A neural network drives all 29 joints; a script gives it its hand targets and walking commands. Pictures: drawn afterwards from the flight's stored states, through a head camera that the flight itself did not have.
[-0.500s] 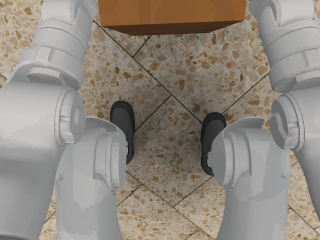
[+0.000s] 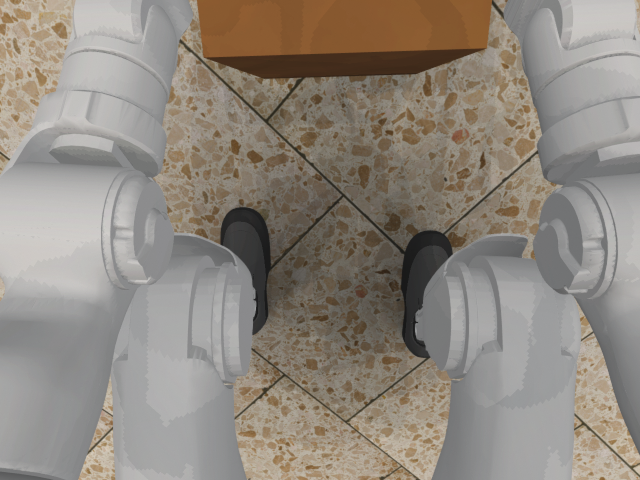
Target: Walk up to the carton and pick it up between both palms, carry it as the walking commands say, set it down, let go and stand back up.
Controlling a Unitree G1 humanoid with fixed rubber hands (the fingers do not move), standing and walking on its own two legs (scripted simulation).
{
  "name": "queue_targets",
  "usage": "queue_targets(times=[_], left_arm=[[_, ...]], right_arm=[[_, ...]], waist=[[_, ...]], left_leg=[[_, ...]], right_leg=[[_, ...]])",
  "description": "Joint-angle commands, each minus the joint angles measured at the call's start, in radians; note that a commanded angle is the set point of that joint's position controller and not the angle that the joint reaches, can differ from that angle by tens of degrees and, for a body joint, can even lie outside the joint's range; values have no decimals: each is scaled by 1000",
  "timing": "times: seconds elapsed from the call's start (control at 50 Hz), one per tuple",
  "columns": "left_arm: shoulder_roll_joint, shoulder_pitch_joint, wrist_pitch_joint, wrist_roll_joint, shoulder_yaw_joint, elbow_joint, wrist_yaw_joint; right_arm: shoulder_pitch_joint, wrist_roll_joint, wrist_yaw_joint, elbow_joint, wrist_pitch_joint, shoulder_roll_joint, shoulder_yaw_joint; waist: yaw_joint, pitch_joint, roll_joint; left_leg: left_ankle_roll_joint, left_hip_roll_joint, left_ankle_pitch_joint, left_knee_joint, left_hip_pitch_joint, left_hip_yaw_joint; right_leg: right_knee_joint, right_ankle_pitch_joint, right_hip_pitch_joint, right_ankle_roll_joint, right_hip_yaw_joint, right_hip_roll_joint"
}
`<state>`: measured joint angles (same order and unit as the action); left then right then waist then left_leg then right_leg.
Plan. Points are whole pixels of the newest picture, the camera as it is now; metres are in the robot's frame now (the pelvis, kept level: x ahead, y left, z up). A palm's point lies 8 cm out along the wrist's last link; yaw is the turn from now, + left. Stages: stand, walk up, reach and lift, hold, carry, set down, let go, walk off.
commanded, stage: reach and lift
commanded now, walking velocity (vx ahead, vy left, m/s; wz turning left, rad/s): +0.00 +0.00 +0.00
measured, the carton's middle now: out of the picture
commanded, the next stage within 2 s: none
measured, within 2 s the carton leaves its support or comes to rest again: leaves its support in 0.16 s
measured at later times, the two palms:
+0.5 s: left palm out of the picture +0.58 +0.15 -0.14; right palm out of the picture +0.58 -0.14 -0.15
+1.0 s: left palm out of the picture +0.58 +0.15 -0.09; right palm out of the picture +0.58 -0.14 -0.09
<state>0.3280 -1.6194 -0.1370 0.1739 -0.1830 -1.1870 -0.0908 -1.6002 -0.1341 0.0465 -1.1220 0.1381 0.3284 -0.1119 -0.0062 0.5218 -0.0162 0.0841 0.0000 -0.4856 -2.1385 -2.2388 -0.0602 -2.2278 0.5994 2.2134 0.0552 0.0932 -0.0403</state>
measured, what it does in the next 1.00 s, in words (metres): stands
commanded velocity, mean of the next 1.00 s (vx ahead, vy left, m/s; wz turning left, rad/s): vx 0.00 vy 0.00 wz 0.00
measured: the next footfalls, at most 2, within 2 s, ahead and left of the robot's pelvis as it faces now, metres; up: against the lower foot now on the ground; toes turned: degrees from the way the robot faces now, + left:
none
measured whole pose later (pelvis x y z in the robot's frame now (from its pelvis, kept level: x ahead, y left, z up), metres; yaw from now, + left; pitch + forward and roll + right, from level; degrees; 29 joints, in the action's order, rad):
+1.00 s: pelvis -0.01 +0.01 +0.01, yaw +0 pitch +27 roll +1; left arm 0.20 -1.59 -0.42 -0.02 -0.36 -0.80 -0.19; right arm -1.60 -0.09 0.13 -0.88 0.41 0.32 -0.18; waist -0.01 0.53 -0.02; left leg 0.08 0.02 -0.47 -2.13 -2.13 -0.06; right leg -2.21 0.60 2.08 0.08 0.10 -0.03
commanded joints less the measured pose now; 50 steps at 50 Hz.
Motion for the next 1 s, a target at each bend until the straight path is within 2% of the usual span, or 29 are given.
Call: queue_targets(times=[0.0,0.04,0.06,0.08,0.14,0.16,0.18,0.24,0.28,0.34,0.38,0.4,0.42,0.46,0.48,0.5,0.52,0.56,0.66,0.68,0.74,0.78,0.84,0.88,0.9,0.92,0.94,0.96,0.98], left_arm=[[-1017,-496,-8,45,228,308,267],[-1051,-534,-13,69,254,385,258],[-1052,-565,-14,86,273,399,257],[-1061,-554,-18,93,276,415,254],[-1105,-527,-46,81,272,408,249],[-1112,-529,-51,81,268,421,248],[-1118,-531,-57,72,268,411,246],[-1159,-526,-78,70,268,449,246],[-1197,-523,-96,70,278,467,246],[-1206,-491,-118,42,253,449,252],[-1253,-516,-135,64,280,514,251],[-1266,-524,-143,59,292,537,251],[-1266,-526,-151,48,281,502,254],[-1279,-512,-168,21,265,507,257],[-1276,-504,-174,1,243,460,261],[-1290,-479,-186,-12,226,437,267],[-1314,-492,-194,7,254,485,270],[-1289,-517,-204,-11,234,499,273],[-1324,-491,-239,-45,214,434,284],[-1325,-475,-248,-56,211,435,289],[-1342,-470,-256,-49,227,460,292],[-1363,-491,-268,-37,257,475,290],[-1361,-471,-280,-38,243,501,294],[-1374,-452,-293,-43,244,491,293],[-1385,-485,-293,-31,269,552,294],[-1392,-482,-299,-35,275,548,289],[-1398,-444,-309,-48,253,509,291],[-1389,-461,-307,-45,264,538,289],[-1393,-451,-314,-54,251,514,290]], right_arm=[[-576,-68,-257,336,21,-979,303],[-624,-95,-248,400,19,-969,324],[-599,-85,-244,359,27,-984,318],[-611,-102,-242,406,27,-986,335],[-666,-120,-234,490,32,-1009,357],[-679,-122,-232,521,33,-1003,361],[-654,-111,-232,466,42,-1024,332],[-683,-121,-235,532,57,-1050,353],[-689,-116,-232,562,65,-1056,343],[-704,-117,-242,574,84,-1101,344],[-757,-139,-238,678,87,-1096,375],[-747,-143,-238,673,97,-1109,363],[-718,-121,-242,593,109,-1099,330],[-721,-119,-256,598,125,-1137,313],[-726,-95,-261,560,130,-1122,297],[-751,-91,-264,590,132,-1111,301],[-776,-110,-265,646,134,-1117,320],[-756,-98,-269,619,154,-1157,304],[-780,-92,-279,599,173,-1157,295],[-801,-94,-281,609,178,-1148,302],[-796,-99,-282,627,186,-1161,312],[-767,-90,-285,605,196,-1156,303],[-785,-103,-283,651,214,-1173,317],[-793,-102,-284,654,223,-1197,311],[-781,-109,-283,685,225,-1204,310],[-760,-101,-285,678,228,-1194,302],[-754,-95,-287,657,237,-1200,285],[-723,-83,-289,633,245,-1212,292],[-735,-81,-292,622,251,-1209,285]], waist=[[-57,-1548,-46],[-57,-1690,-24],[-38,-1702,-36],[-33,-1775,-33],[-58,-1912,-30],[-49,-1952,-47],[-49,-1919,-23],[-58,-2034,-35],[-36,-2082,-19],[-70,-2107,-43],[-54,-2250,-29],[-48,-2293,-16],[-27,-2216,-15],[-43,-2219,-1],[-30,-2146,-17],[-39,-2140,-26],[-30,-2215,-8],[-33,-2240,-36],[-43,-2209,-27],[-63,-2211,-20],[-47,-2277,-32],[-23,-2299,-4],[-44,-2358,-21],[-36,-2384,-26],[-20,-2447,-5],[-20,-2456,17],[-25,-2429,9],[-14,-2409,-6],[-32,-2389,0]], left_leg=[[-60,112,336,25,636,194],[-58,116,386,31,710,190],[-52,116,391,26,699,196],[-55,115,407,30,757,192],[-49,116,434,37,812,205],[-49,120,446,42,835,202],[-50,118,427,45,816,204],[-56,125,448,53,849,208],[-51,127,439,60,867,210],[-56,127,440,78,889,212],[-55,131,481,69,934,215],[-52,135,480,81,965,210],[-51,132,440,92,937,205],[-52,134,424,114,957,203],[-55,132,380,118,923,202],[-56,131,363,124,921,200],[-53,130,374,118,943,205],[-56,128,354,137,935,212],[-54,127,297,155,903,219],[-57,127,306,165,922,215],[-56,131,334,165,955,211],[-47,131,330,173,978,208],[-53,138,345,187,993,210],[-53,136,355,204,1013,205],[-50,136,366,204,1050,203],[-46,138,371,214,1078,200],[-47,144,359,224,1051,199],[-48,139,339,217,1022,200],[-46,143,327,228,1022,205]], right_leg=[[194,-392,-629,-30,-170,-65],[184,-442,-686,-28,-176,-63],[192,-453,-698,-32,-177,-67],[191,-465,-737,-29,-181,-67],[199,-487,-779,-21,-186,-71],[206,-498,-810,-17,-194,-74],[208,-475,-771,-21,-190,-73],[211,-504,-842,-15,-194,-74],[219,-498,-848,-22,-197,-75],[239,-485,-845,-11,-201,-77],[236,-531,-912,-9,-199,-84],[233,-537,-933,-5,-201,-81],[240,-491,-881,-5,-208,-79],[263,-458,-835,-9,-213,-83],[266,-411,-798,-8,-218,-75],[279,-388,-790,-12,-217,-77],[280,-409,-833,-16,-213,-78],[297,-391,-852,-7,-225,-82],[325,-329,-820,-10,-221,-83],[326,-328,-822,-4,-223,-83],[324,-351,-851,1,-230,-88],[325,-352,-845,-5,-231,-87],[346,-362,-899,7,-225,-91],[349,-369,-904,9,-236,-95],[354,-386,-931,6,-234,-99],[358,-385,-920,1,-235,-97],[370,-370,-902,7,-237,-98],[367,-360,-907,1,-233,-98],[379,-335,-886,3,-230,-97]])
